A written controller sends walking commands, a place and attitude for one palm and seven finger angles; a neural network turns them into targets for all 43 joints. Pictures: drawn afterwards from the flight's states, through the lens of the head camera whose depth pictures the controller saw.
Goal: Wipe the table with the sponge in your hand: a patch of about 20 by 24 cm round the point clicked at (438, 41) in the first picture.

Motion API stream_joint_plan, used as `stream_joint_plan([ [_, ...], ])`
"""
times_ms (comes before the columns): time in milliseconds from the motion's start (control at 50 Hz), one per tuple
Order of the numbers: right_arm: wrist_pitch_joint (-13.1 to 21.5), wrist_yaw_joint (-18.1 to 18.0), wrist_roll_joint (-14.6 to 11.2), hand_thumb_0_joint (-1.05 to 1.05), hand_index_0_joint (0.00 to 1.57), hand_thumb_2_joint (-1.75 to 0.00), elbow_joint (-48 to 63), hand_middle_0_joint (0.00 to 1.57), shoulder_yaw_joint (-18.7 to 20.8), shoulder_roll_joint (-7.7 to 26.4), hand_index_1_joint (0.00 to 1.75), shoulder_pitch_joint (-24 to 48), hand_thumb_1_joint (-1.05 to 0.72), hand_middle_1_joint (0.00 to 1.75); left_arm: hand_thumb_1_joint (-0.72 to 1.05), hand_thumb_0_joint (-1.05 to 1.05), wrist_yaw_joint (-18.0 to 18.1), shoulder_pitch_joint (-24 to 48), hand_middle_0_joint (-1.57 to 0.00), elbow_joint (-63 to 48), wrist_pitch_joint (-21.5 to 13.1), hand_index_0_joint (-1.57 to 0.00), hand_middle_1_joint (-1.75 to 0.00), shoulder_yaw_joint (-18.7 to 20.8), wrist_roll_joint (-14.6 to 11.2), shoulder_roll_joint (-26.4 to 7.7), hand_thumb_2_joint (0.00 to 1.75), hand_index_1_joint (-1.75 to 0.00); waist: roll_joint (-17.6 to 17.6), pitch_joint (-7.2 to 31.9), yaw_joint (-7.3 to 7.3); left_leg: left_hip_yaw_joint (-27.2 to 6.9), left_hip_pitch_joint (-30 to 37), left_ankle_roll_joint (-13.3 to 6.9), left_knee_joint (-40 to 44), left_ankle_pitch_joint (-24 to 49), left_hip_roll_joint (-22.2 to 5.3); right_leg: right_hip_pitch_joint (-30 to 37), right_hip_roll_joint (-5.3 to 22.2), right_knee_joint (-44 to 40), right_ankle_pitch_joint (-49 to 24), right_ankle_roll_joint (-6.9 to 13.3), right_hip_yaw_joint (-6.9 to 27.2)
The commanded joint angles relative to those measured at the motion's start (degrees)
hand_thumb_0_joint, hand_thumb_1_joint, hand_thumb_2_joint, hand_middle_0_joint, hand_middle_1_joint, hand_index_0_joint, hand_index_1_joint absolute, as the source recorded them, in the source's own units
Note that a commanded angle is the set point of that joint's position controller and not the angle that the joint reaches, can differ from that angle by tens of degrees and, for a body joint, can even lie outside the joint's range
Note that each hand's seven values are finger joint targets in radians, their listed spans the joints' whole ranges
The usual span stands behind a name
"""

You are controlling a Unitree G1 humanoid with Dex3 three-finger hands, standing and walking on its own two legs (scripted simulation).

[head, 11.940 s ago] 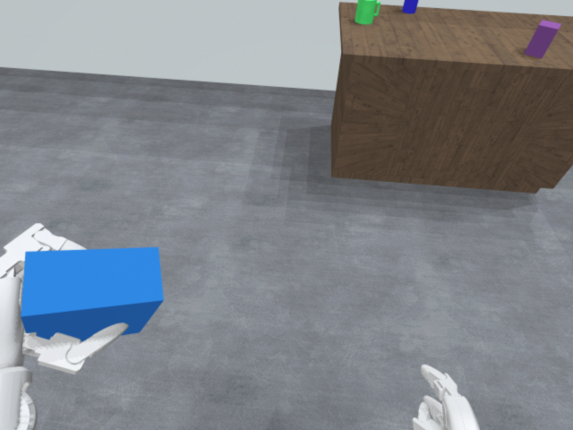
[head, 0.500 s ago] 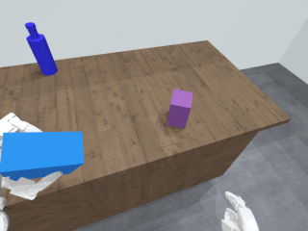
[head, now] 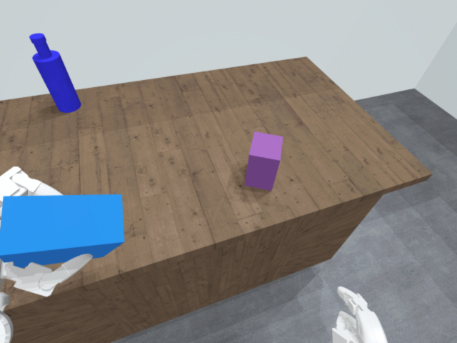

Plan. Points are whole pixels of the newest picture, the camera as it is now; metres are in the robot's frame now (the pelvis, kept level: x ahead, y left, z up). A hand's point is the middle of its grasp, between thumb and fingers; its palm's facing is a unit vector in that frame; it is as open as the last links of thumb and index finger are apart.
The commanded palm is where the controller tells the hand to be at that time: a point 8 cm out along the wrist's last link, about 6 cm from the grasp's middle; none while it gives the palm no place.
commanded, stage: shuffle to correct the standing spot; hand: left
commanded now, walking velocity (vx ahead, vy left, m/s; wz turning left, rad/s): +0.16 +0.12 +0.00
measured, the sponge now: (79, 232) +0.22 +0.21 +0.15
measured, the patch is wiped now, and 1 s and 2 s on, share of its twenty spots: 0.00 0.00 0.00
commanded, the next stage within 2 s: come to a stop and stand still in 0.92 s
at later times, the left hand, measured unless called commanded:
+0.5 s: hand (51, 224) +0.22 +0.24 +0.16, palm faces +0.36 -0.83 -0.42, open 10.0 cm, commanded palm +0.17 +0.28 +0.19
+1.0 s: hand (56, 201) +0.25 +0.24 +0.18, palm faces +0.31 -0.79 -0.53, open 10.0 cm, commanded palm +0.19 +0.29 +0.19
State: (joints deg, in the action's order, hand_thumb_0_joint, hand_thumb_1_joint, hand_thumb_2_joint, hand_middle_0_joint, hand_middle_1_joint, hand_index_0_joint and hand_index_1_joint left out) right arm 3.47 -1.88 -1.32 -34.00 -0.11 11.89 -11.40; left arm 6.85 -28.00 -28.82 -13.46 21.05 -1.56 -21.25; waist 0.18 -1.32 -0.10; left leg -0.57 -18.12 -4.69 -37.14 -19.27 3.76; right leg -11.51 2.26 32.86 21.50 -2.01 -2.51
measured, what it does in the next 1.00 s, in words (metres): steps on the spot: right foot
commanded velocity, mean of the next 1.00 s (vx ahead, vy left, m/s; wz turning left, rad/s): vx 0.16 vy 0.12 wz -0.02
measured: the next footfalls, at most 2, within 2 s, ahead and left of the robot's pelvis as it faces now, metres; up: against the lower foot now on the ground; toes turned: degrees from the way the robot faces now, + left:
right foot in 0.98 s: +0.11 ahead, -0.09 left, +0.00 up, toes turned -5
left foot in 1.26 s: +0.12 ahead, +0.20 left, +0.00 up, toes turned +1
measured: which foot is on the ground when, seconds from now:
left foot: down 0.00-1.00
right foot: down 0.00-0.68, up 0.70-0.96, down 0.98-1.00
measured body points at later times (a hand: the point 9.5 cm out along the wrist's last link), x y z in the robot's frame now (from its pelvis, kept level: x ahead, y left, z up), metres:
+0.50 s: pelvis +0.01 +0.00 +0.00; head +0.03 +0.02 +0.45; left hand +0.20 +0.28 +0.19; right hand +0.18 -0.23 -0.08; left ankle +0.00 +0.07 -0.73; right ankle -0.04 -0.14 -0.72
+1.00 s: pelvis +0.04 +0.01 +0.00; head +0.07 +0.01 +0.45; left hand +0.23 +0.28 +0.20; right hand +0.20 -0.22 -0.09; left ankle +0.01 +0.07 -0.72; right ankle +0.08 -0.09 -0.73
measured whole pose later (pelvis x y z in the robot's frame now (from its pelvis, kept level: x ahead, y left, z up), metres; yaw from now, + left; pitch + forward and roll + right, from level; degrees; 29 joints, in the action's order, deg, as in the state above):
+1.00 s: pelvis +0.04 +0.01 +0.00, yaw +1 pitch +1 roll -1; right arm 3.6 -1.3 -0.6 -33.3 -0.5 11.5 -12.5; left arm 6.4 -31.3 -31.9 -13.1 22.4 -1.8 -25.5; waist -1.2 -2.3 -1.2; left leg 1.4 -16.2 -5.0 -36.8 -20.9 4.4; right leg -19.0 1.2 31.5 12.9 2.5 -8.6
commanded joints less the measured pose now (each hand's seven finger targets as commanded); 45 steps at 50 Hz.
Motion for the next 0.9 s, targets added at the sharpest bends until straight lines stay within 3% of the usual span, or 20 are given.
stream_joint_plan([
  [0,2.91,-0.15,0.08,0.00,0.20,-0.90,9.34,0.20,3.11,7.41,0.30,5.24,-0.90,0.30,0.10,0.00,1.59,3.73,-1.20,-13.75,-4.15,-1.20,-1.60,7.15,-1.08,-10.14,1.30,-1.60,-2.99,8.27,-0.29,-7.05,-0.48,0.55,7.13,15.55,-7.54,5.62,3.33,-1.80,-16.79,5.33,2.09],
  [80,2.57,0.16,-0.13,0.00,0.20,-0.90,9.45,0.20,3.15,7.44,0.30,5.38,-0.90,0.30,0.10,0.00,1.55,3.52,-1.20,-14.58,-4.11,-1.20,-1.60,6.96,-1.34,-10.08,1.30,-1.60,-2.96,7.76,-0.70,-5.97,-0.03,0.98,5.70,15.28,-6.71,4.20,4.83,-1.17,-17.15,6.13,3.98],
  [160,2.68,0.02,0.25,0.00,0.20,-0.90,9.55,0.20,2.89,7.06,0.30,5.48,-0.90,0.30,0.10,0.00,1.37,2.74,-1.20,-14.84,-4.26,-1.20,-1.60,6.83,-1.21,-9.63,1.30,-1.60,-8.28,7.61,-0.44,-10.14,3.66,0.32,10.10,19.04,-9.40,0.72,0.67,1.20,-12.22,3.97,-0.78],
  [260,2.07,0.24,-0.23,0.00,0.20,-0.90,9.56,0.20,3.12,7.03,0.30,5.00,-0.90,0.30,0.10,0.00,1.44,1.80,-1.20,-12.42,-3.99,-1.20,-1.60,6.99,-1.40,-9.71,1.30,-1.60,1.38,8.92,-0.50,-4.32,-1.69,1.12,3.23,14.66,-6.03,7.27,6.13,-3.81,-19.07,6.80,5.34],
  [320,1.60,0.30,-0.08,0.00,0.20,-0.90,9.49,0.20,3.18,6.99,0.30,5.24,-0.90,0.30,0.10,0.00,1.59,2.74,-1.20,-13.19,-3.75,-1.20,-1.60,7.38,-1.62,-10.33,1.30,-1.60,1.71,7.40,-0.99,-2.27,-0.25,1.36,2.52,11.71,-4.83,3.73,8.30,-4.33,-17.89,7.60,8.27],
  [400,2.21,-0.02,0.45,0.00,0.20,-0.90,9.81,0.20,2.98,7.52,0.30,5.60,-0.90,0.30,0.10,0.00,1.70,5.12,-1.20,-16.44,-3.98,-1.20,-1.60,6.99,-0.98,-10.47,1.30,-1.60,-11.32,5.81,-0.98,-13.52,6.52,-0.03,13.17,20.26,-10.95,-4.46,-0.29,6.62,-8.30,3.17,-1.48],
  [460,3.21,0.14,1.06,0.00,0.20,-0.90,9.39,0.20,3.00,7.14,0.30,5.00,-0.90,0.30,0.10,0.00,1.58,3.98,-1.20,-16.81,-4.41,-1.20,-1.60,6.80,-0.44,-10.12,1.30,-1.60,-10.28,6.15,-0.38,-14.77,7.42,-0.93,12.62,22.98,-12.17,-4.48,-0.79,0.90,0.50,3.46,-1.72],
  [500,3.00,0.21,0.74,0.00,0.20,-0.90,9.50,0.20,2.90,7.48,0.30,5.24,-0.90,0.30,0.10,0.00,1.76,2.54,-1.20,-14.33,-4.33,-1.20,-1.60,7.43,-0.66,-10.15,1.30,-1.60,-5.85,7.96,0.22,-9.44,-2.18,0.51,7.72,18.75,-9.31,8.18,2.04,-6.54,-12.50,5.20,0.36],
  [540,2.47,0.71,-0.49,0.00,0.20,-0.90,10.03,0.20,3.75,7.39,0.30,4.58,-0.90,0.30,0.10,0.00,1.77,-1.14,-1.20,-12.62,-4.14,-1.20,-1.60,8.06,-1.37,-10.82,1.30,-1.60,9.06,10.80,-0.05,-2.24,-7.88,2.22,-4.68,13.84,-3.76,14.13,11.41,-7.62,-22.31,10.19,12.40],
  [560,2.10,0.88,-0.58,0.00,0.20,-0.90,10.25,0.20,4.22,7.54,0.30,3.93,-0.90,0.30,0.10,0.00,1.68,-1.61,-1.20,-11.88,-4.08,-1.20,-1.60,7.46,-1.96,-9.48,1.30,-1.60,11.73,8.99,-0.17,-0.53,-10.20,2.90,-8.69,8.26,-2.94,12.87,16.03,-8.54,-22.72,12.95,16.73],
  [580,1.80,1.06,-0.73,0.00,0.20,-0.90,9.99,0.20,4.03,7.20,0.30,4.15,-0.90,0.30,0.10,0.00,1.97,-0.17,-1.20,-12.73,-3.96,-1.20,-1.60,8.03,-2.12,-10.15,1.30,-1.60,10.08,6.67,-0.41,-0.96,-10.34,3.08,-7.23,1.64,-4.08,9.58,18.39,-8.18,-20.98,13.61,18.09],
  [600,1.38,1.15,-0.42,0.00,0.20,-0.90,9.21,0.20,3.57,6.68,0.30,3.92,-0.90,0.30,0.10,0.00,2.32,1.24,-1.20,-13.85,-3.94,-1.20,-1.60,8.59,-1.90,-10.60,1.30,-1.60,6.21,5.43,-0.87,-1.42,-6.03,2.45,-0.83,-0.63,-5.64,4.60,17.54,-6.32,-17.71,11.87,15.70],
  [620,1.26,0.88,-0.04,0.00,0.20,-0.90,8.68,0.20,3.07,6.09,0.30,3.81,-0.90,0.30,0.10,0.00,2.41,1.67,-1.20,-13.85,-3.80,-1.20,-1.60,8.70,-1.54,-10.51,1.30,-1.60,1.21,4.78,-1.77,-0.58,0.99,2.05,7.68,1.84,-5.44,-0.58,12.69,-2.82,-14.74,8.88,9.50],
  [640,1.77,0.29,-0.08,0.00,0.20,-0.90,9.00,0.20,3.53,7.00,0.30,4.85,-0.90,0.30,0.10,0.00,2.41,2.01,-1.20,-16.23,-3.89,-1.20,-1.60,9.11,-1.48,-10.98,1.30,-1.60,-5.03,6.70,-1.76,-4.33,9.36,0.60,12.22,7.65,-6.67,-5.83,5.38,4.96,-13.97,5.91,3.83],
  [660,2.25,-0.02,0.26,0.00,0.20,-0.90,9.65,0.20,3.67,7.59,0.30,4.82,-0.90,0.30,0.10,0.00,2.35,3.76,-1.20,-18.32,-4.06,-1.20,-1.60,7.37,-0.84,-9.69,1.30,-1.60,-13.55,5.99,-1.93,-13.87,15.09,-0.92,15.19,20.40,-12.32,-13.14,-0.82,15.09,-7.68,2.94,-2.56],
  [680,2.73,-0.02,1.41,0.00,0.20,-0.90,9.18,0.20,3.58,7.21,0.30,4.66,-0.90,0.30,0.10,0.00,2.34,5.15,-1.20,-19.84,-4.42,-1.20,-1.60,8.54,-0.26,-12.32,1.30,-1.60,-18.82,6.95,-1.97,-22.59,21.89,-1.02,18.25,31.12,-16.37,-22.22,-2.29,23.51,6.38,2.39,-1.24],
  [700,3.03,0.25,2.23,0.00,0.20,-0.90,8.49,0.20,3.80,7.08,0.30,4.45,-0.90,0.30,0.10,0.00,2.30,5.22,-1.20,-18.92,-4.30,-1.20,-1.60,8.27,0.37,-12.46,1.30,-1.60,-13.59,6.43,-1.57,-23.81,21.12,-1.33,18.03,33.40,-17.70,-24.05,-1.56,28.63,7.54,2.98,0.97],
  [740,3.51,0.69,1.19,0.00,0.20,-0.90,8.30,0.20,4.21,7.20,0.30,5.27,-0.90,0.30,0.10,0.00,2.02,3.57,-1.20,-18.44,-3.71,-1.20,-1.60,7.89,0.18,-11.64,1.30,-1.60,-6.82,7.43,-0.66,-16.70,21.75,-3.80,15.57,33.99,-16.59,-26.51,-0.51,30.23,6.27,2.77,0.21],
  [840,3.05,0.74,0.63,0.00,0.20,-0.90,8.68,0.20,3.01,6.87,0.30,5.94,-0.90,0.30,0.10,0.00,1.57,-3.11,-1.20,-16.23,-2.76,-1.20,-1.60,7.94,-0.75,-10.46,1.30,-1.60,-9.60,7.56,0.20,-6.01,8.90,-2.61,16.48,31.47,-13.31,-13.19,-0.20,13.72,-0.17,2.95,-4.50],
  [880,2.92,0.43,0.98,0.00,0.20,-0.90,8.99,0.20,2.70,7.01,0.30,4.94,-0.90,0.30,0.10,0.00,1.49,-2.72,-1.20,-14.74,-2.52,-1.20,-1.60,8.64,-1.32,-10.99,1.30,-1.60,-8.91,7.72,0.32,-6.50,1.84,-1.12,15.72,28.74,-13.43,-2.08,-0.15,3.67,-4.23,3.19,-5.30],
])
